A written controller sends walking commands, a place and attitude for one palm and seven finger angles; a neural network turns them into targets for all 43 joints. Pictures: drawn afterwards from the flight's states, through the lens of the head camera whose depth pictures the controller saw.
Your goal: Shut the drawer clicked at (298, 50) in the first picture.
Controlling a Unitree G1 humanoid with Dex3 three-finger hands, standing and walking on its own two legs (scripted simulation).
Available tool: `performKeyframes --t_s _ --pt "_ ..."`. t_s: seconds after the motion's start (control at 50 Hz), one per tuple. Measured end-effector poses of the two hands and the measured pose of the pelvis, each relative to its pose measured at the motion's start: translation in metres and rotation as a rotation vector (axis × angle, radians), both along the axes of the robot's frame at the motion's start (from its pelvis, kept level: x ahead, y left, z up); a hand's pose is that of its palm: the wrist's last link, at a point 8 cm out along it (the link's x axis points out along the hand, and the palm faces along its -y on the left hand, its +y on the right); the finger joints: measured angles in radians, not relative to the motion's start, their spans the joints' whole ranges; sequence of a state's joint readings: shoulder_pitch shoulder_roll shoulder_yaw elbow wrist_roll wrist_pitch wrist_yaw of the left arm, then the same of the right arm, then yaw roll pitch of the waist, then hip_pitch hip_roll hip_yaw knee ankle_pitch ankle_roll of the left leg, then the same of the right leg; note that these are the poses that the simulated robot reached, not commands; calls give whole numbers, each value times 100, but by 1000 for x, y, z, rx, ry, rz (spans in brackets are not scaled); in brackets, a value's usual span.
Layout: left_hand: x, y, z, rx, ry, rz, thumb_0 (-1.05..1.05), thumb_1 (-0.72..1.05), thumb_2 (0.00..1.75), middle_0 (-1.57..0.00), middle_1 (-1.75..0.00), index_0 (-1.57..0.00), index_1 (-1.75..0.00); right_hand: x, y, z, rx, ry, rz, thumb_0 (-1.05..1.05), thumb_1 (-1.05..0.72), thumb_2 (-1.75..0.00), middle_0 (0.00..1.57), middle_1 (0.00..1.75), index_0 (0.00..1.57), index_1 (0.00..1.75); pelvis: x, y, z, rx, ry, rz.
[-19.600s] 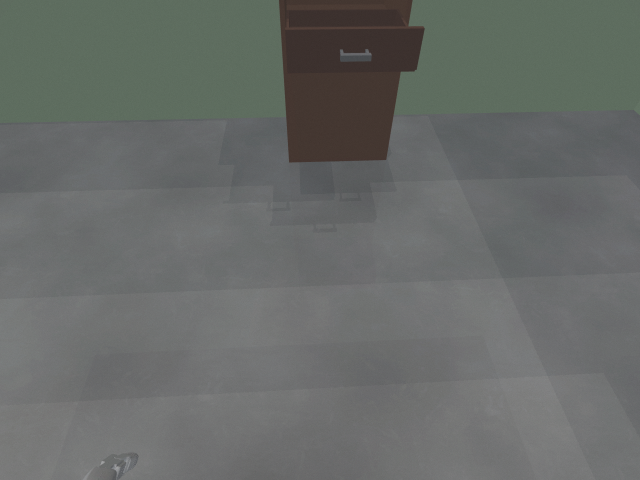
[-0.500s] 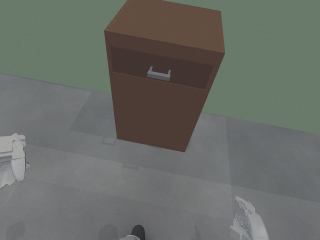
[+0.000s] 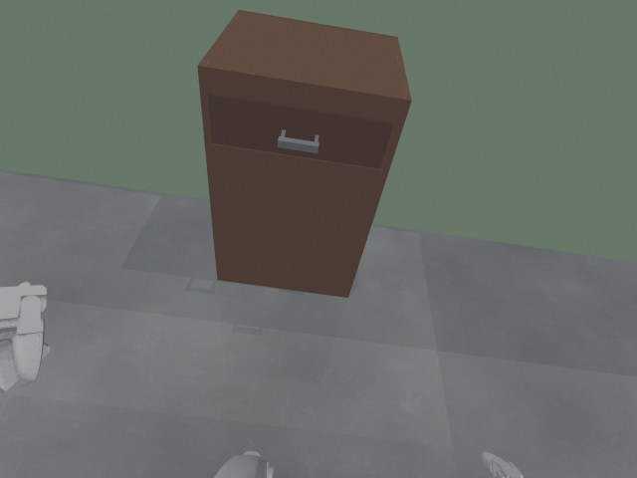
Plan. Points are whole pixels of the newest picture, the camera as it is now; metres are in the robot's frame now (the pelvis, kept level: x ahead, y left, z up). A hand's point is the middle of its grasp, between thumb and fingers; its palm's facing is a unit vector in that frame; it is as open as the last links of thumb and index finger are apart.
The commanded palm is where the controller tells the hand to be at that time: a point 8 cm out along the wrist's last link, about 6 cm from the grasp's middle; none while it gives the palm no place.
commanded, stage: stop stepping back and stand still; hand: left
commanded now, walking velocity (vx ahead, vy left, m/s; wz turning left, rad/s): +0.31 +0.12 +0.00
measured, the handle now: (299, 140) +0.91 +0.08 -0.07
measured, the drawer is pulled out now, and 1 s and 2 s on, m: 0.00 0.00 0.00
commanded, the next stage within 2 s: let the arm hang, fingers relaxed in 1.20 s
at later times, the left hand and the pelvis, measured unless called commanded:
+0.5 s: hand out of the picture +0.13 +0.27 +0.19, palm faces +0.39 -0.75 -0.54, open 3.2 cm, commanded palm +0.07 +0.30 +0.19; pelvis -0.05 +0.02 +0.02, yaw +1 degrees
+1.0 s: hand (40, 352) +0.17 +0.24 +0.19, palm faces +0.28 -0.77 -0.57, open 3.2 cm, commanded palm +0.11 +0.29 +0.19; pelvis -0.03 +0.02 +0.01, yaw -2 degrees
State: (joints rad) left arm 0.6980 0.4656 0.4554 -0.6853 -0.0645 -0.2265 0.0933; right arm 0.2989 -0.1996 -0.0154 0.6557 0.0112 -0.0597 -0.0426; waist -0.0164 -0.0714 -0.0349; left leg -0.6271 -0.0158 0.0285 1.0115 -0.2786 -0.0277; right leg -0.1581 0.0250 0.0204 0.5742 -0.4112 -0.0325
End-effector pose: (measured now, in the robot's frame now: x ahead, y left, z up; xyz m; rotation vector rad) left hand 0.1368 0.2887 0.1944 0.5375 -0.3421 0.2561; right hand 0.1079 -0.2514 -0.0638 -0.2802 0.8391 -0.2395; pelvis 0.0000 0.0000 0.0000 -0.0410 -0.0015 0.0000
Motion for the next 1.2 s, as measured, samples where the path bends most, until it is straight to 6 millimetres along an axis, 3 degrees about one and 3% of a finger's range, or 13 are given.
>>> performKeyframes --t_s 0.08,0.18,0.26,0.34,0.44,0.56,0.62,0.7,0.82,0.92,1.06,1.2 --pt "-18 18 -5 -36 -56 51 2 88 90 -141 -160 -141 -160 -8 11 2 -54 -10 17 1 -90 -90 20 30 20 30 -2 18 -4 -5 28 1" --pt "-5 38 -12 -93 -56 102 2 88 90 -141 -160 -141 -160 -5 44 6 -6 -102 44 2 -90 -90 20 30 20 30 -30 33 3 12 -24 -10" --pt "-5 24 7 -69 -62 3 2 89 90 -141 -160 -140 -160 -10 72 20 86 -165 71 1 -90 -90 20 30 20 30 -43 33 13 2 -35 -21" --pt "-20 7 24 -19 -31 -70 2 89 90 -140 -160 -140 -160 -17 83 26 131 -165 74 1 -90 -90 20 30 20 30 -47 33 23 -7 -21 -43" --pt "-34 15 29 33 65 43 2 88 90 -140 -159 -140 -159 -20 76 17 141 -97 63 1 -90 -90 21 30 20 30 -48 26 30 -14 18 -14" --pt "-50 15 5 4 93 173 2 89 90 -140 -160 -140 -160 -12 42 -18 101 -22 106 1 -90 -90 21 30 20 30 -54 15 7 27 35 14" --pt "-48 13 -6 -71 104 182 2 89 90 -141 -160 -140 -160 -11 29 -15 86 2 73 1 -90 -90 20 30 20 30 -44 16 12 50 26 3" --pt "-30 8 -10 -93 72 139 2 89 90 -141 -160 -140 -160 -1 20 -4 33 -57 43 2 -90 -90 20 30 20 30 -33 21 9 74 4 -6" --pt "3 1 8 32 -4 25 2 89 90 -141 -160 -140 -160 15 29 -1 74 -173 16 1 -91 -90 20 30 20 30 -35 22 2 94 -28 -22" --pt "3 -10 22 119 46 1 2 89 90 -140 -159 -140 -159 9 40 -10 169 -158 22 1 -90 -90 20 30 20 30 -34 15 5 50 -14 -9" --pt "-6 -1 6 67 156 62 2 88 90 -140 -159 -140 -159 -6 40 -23 156 -20 5 1 -90 -90 20 30 20 30 -20 19 11 46 10 -27" --pt "3 7 -9 -10 166 98 2 89 90 -140 -159 -140 -159 5 37 -15 112 -36 12 2 -90 -90 20 30 20 30 -21 21 13 54 1 -28"
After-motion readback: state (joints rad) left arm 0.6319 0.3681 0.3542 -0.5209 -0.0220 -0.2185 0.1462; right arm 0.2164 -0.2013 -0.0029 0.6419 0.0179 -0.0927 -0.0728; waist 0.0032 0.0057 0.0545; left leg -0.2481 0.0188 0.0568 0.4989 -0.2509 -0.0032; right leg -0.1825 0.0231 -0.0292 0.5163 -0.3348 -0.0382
